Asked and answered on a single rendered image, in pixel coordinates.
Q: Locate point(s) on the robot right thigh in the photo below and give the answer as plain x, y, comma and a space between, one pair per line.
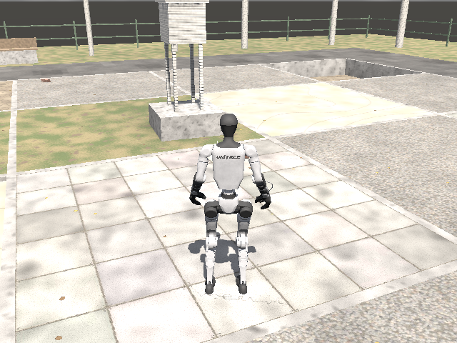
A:
245, 210

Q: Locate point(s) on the right robot upper arm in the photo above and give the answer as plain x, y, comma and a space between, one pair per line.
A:
254, 162

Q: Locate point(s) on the robot right forearm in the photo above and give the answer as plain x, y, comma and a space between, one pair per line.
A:
263, 188

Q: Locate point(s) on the robot left forearm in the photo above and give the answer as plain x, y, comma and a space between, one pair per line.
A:
195, 186

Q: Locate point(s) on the left robot hand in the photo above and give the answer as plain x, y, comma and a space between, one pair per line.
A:
199, 195

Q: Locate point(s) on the humanoid robot head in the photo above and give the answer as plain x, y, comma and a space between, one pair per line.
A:
228, 123

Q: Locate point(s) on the left robot upper arm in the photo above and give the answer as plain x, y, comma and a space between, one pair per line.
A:
205, 152

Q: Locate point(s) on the right robot hand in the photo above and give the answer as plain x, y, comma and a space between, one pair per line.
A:
266, 200

